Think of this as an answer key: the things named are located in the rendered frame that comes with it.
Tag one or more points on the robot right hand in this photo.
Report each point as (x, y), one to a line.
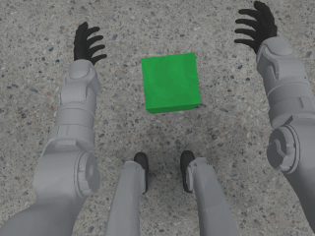
(264, 26)

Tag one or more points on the robot right foot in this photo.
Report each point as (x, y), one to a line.
(186, 157)

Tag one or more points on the robot right forearm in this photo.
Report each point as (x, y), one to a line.
(286, 84)

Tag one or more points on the carton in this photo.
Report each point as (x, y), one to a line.
(170, 83)

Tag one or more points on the right robot thigh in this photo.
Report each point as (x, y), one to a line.
(215, 218)

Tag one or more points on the left robot upper arm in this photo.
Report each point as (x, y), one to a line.
(62, 182)

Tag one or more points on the robot left hand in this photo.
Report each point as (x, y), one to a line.
(82, 50)

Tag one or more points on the robot left forearm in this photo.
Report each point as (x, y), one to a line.
(74, 124)

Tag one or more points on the right robot upper arm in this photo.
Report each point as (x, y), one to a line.
(291, 150)

